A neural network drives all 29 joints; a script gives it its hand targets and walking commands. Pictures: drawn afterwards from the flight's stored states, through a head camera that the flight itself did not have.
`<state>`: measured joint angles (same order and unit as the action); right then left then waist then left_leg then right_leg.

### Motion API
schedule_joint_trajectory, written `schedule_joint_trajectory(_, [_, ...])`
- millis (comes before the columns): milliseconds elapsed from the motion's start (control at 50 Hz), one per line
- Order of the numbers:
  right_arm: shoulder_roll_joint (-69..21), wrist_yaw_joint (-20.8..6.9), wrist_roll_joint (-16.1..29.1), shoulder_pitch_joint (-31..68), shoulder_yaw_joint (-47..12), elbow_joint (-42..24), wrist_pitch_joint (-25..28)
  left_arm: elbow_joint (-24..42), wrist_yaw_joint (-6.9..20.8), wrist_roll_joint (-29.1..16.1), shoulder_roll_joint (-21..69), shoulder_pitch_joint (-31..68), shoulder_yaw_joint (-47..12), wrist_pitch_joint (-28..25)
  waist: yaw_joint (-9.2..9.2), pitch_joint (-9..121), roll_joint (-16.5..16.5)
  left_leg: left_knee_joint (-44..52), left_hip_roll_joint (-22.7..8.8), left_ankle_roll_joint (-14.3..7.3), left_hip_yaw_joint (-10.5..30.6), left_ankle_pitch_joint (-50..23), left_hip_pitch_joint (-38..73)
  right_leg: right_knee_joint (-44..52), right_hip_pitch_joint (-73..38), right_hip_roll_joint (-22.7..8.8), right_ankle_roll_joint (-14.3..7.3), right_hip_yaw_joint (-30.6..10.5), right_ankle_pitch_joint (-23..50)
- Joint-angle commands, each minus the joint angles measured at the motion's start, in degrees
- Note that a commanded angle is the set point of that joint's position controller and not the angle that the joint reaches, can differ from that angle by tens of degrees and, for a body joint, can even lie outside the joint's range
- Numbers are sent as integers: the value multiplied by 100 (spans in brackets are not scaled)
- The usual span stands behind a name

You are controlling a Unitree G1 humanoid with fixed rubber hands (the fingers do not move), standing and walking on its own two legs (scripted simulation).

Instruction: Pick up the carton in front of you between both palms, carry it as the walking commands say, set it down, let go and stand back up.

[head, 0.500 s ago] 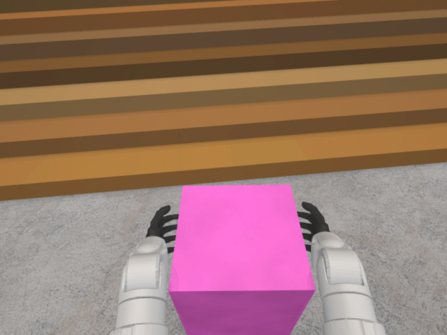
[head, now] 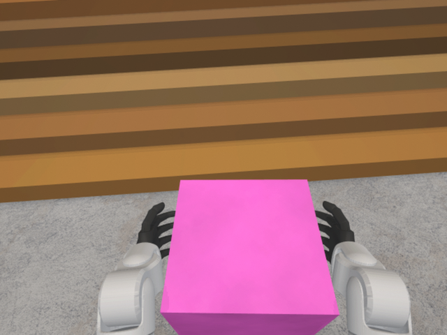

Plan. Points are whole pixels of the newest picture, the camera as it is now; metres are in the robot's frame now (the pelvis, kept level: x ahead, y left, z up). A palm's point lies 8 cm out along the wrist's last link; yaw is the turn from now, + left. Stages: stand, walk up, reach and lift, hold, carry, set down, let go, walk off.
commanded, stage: carry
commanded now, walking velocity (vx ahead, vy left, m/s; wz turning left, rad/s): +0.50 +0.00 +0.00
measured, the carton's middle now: (243, 267) +0.25 -0.01 +0.02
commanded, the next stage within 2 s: none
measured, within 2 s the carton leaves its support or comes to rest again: neither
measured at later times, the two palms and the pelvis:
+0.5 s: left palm (151, 138) +0.56 +0.18 +0.09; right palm (278, 139) +0.52 -0.11 +0.09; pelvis +0.29 +0.06 +0.01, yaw -4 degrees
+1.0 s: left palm (174, 60) +0.89 +0.15 +0.14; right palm (267, 56) +0.91 -0.15 +0.13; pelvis +0.62 -0.01 +0.01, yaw +1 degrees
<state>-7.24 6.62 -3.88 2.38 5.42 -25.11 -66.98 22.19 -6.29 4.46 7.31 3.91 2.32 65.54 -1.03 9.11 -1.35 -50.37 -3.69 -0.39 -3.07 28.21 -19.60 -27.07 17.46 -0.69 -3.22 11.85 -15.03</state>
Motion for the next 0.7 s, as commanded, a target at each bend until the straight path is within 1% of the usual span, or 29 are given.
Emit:
schedule_joint_trajectory(0, [-4926,-1045,2225,2902,-4263,-783,-157,995,811,-1817,5013,2351,-3592,222,235,692,451,-923,-379,-100,124,-74,-2825,1538,-2749,-2276,-870,-3043,477])
schedule_joint_trajectory(20, [-4932,-1011,2218,2822,-4220,-757,-171,1082,799,-1889,4989,2414,-3660,260,225,646,492,-490,-399,-46,42,-367,-2617,1684,-2549,-2062,-685,-2531,501])
schedule_joint_trajectory(40, [-4923,-963,2167,2710,-4174,-713,-181,1123,799,-1968,4950,2421,-3706,295,217,627,579,-163,-275,23,-156,-685,-2406,1719,-2428,-1825,-571,-2110,750])
schedule_joint_trajectory(80, [-4845,-851,1985,2419,-4042,-601,-207,1112,815,-2088,4804,2324,-3759,354,206,565,755,538,-119,100,-414,-1092,-2045,1673,-2282,-1559,-472,-1499,1159])
schedule_joint_trajectory(100, [-4787,-798,1887,2292,-3971,-558,-222,1099,824,-2134,4719,2279,-3769,382,209,489,824,892,-56,96,-539,-1272,-1879,1642,-2195,-1487,-449,-1271,1356])
schedule_joint_trajectory(140, [-4656,-709,1742,2157,-3857,-539,-259,1068,836,-2193,4560,2211,-3763,434,221,299,984,1458,64,63,-760,-1682,-1485,1587,-1917,-1408,-376,-953,1645])
schedule_joint_trajectory(180, [-4558,-659,1692,2162,-3797,-584,-299,1069,839,-2223,4451,2223,-3753,481,208,158,1102,1861,135,-8,-907,-2177,-934,1518,-1617,-1381,-231,-730,1780])
schedule_joint_trajectory(200, [-4533,-648,1692,2187,-3779,-612,-317,1084,838,-2233,4416,2249,-3753,502,191,148,1101,1996,184,-58,-1003,-2312,-531,1347,-1464,-1369,-164,-599,1918])
schedule_joint_trajectory(220, [-4521,-644,1694,2193,-3759,-622,-333,1115,837,-2234,4383,2288,-3754,522,131,241,1019,2140,300,-103,-1186,-2360,79,879,-1264,-1286,-70,-341,2246])
schedule_joint_trajectory(240, [-4479,-645,1684,2153,-3725,-598,-350,1152,834,-2220,4338,2284,-3756,547,73,478,861,2207,497,-126,-1416,-2033,907,127,-1010,-1085,54,-12,2554])
schedule_joint_trajectory(260, [-4436,-651,1672,2106,-3683,-563,-369,1166,825,-2193,4255,2267,-3731,572,-10,843,583,2235,332,-154,-1193,-1674,2010,-910,-461,-880,175,146,2286])
schedule_joint_trajectory(280, [-4342,-656,1633,2051,-3629,-527,-374,1244,822,-2174,4173,2357,-3704,615,-117,1106,-463,3096,-983,-507,1049,-165,2650,-2504,538,-469,441,184,1092])
schedule_joint_trajectory(300, [-4360,-679,1674,2076,-3633,-452,-358,1262,837,-2183,4183,2425,-3748,656,-108,1274,-1700,3938,-2186,-1226,3494,-209,3306,-3928,1871,148,518,-238,-1103])
schedule_joint_trajectory(320, [-4523,-729,1765,2140,-3719,-597,-360,1184,869,-2174,4341,2406,-3803,629,-58,1158,-1085,3909,-2221,-1282,3308,-893,3162,-4572,2225,-242,351,-969,-1276])
schedule_joint_trajectory(340, [-4806,-792,1842,2255,-3846,-666,-321,1163,928,-2151,4564,2380,-3818,588,-59,1133,-773,3784,-1996,-1196,2759,-1588,2800,-4676,2231,-498,208,-1076,-1057])
schedule_joint_trajectory(360, [-5036,-863,1910,2428,-3951,-751,-270,1123,980,-2124,4836,2391,-3839,532,-35,1095,-309,3774,-1862,-1017,2224,-1802,2458,-4476,2156,-675,142,-1127,-692])
schedule_joint_trajectory(380, [-5239,-926,1982,2562,-4075,-798,-221,1038,1011,-2075,5053,2360,-3830,466,-11,1047,-118,3859,-1706,-836,1740,-1997,2159,-4091,2035,-788,129,-1183,-355])
schedule_joint_trajectory(400, [-5354,-979,2048,2608,-4179,-826,-172,987,1029,-2022,5205,2272,-3850,395,14,1061,-215,3935,-1579,-686,1349,-2012,1991,-3780,1860,-766,133,-1090,-144])
schedule_joint_trajectory(420, [-5376,-1026,2098,2646,-4255,-844,-127,946,1029,-1947,5259,2206,-3859,321,19,1067,-328,3973,-1495,-643,1100,-2107,1951,-3505,1766,-702,147,-976,-54])
schedule_joint_trajectory(460, [-5276,-1106,2163,2577,-4332,-844,-65,869,994,-1791,5260,2027,-3857,200,14,990,-411,4094,-1362,-640,701,-2098,2001,-2933,1795,-614,209,-769,160])
schedule_joint_trajectory(500, [-5108,-1157,2176,2485,-4337,-827,-30,872,945,-1679,5180,1939,-3850,135,5,804,-546,4173,-1275,-680,456,-2389,2222,-2353,2079,-550,276,-584,464])
schedule_joint_trajectory(560, [-4854,-1165,2122,2322,-4259,-814,-46,982,889,-1655,4989,1896,-3871,151,-8,489,-599,4138,-1096,-680,50,-2989,2375,-1442,2179,-472,336,-352,880])
schedule_joint_trajectory(640, [-4595,-1089,1956,2034,-4075,-818,-163,1193,870,-1789,4763,1895,-3902,303,-37,22,-686,4043,-1003,-664,-330,-3655,2459,-598,1995,-344,280,-23,1191])
schedule_joint_trajectory(680, [-4509,-1021,1956,2208,-4032,-1009,-221,1458,875,-1962,4642,2191,-3930,386,-35,-144,-756,3945,-1017,-597,-426,-3956,2494,-297,1735,-307,191,57,1356])
